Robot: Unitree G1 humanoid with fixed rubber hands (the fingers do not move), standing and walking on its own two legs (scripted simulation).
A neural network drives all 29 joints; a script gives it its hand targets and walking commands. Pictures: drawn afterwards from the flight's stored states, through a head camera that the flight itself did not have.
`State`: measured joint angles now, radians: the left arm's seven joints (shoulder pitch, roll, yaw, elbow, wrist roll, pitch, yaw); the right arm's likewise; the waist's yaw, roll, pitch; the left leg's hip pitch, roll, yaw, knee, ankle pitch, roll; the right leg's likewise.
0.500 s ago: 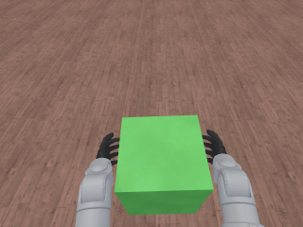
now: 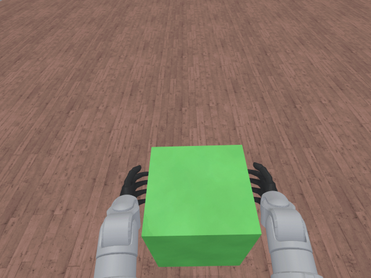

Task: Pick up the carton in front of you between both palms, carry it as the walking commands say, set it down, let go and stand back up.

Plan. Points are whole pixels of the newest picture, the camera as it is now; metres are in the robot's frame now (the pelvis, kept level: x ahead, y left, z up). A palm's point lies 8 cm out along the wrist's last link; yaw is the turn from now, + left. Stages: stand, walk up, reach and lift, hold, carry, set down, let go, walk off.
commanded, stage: carry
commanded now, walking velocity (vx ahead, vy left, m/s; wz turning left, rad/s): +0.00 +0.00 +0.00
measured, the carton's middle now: (197, 209) +0.31 +0.00 -0.04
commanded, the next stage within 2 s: hold in 1.20 s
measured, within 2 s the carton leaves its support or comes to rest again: neither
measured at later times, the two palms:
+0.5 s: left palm (126, 217) +0.25 +0.14 +0.05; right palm (276, 213) +0.25 -0.16 +0.05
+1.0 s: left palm (129, 225) +0.23 +0.14 +0.05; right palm (282, 221) +0.23 -0.16 +0.05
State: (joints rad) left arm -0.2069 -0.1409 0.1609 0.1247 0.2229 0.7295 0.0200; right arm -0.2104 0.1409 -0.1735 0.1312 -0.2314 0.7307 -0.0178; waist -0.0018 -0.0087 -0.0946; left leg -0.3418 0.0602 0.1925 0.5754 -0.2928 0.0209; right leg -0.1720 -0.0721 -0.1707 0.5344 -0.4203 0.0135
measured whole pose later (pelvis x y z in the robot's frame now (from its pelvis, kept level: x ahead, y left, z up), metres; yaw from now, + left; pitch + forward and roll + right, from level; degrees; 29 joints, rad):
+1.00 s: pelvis -0.06 -0.01 +0.00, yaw +0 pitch +2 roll +0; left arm -0.24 -0.15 0.19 0.18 0.24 0.74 0.01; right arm -0.24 0.15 -0.20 0.19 -0.25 0.74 -0.01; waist 0.00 0.00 -0.09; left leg -0.37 0.08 0.18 0.50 -0.16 0.01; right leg -0.23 -0.04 -0.18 0.53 -0.34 -0.03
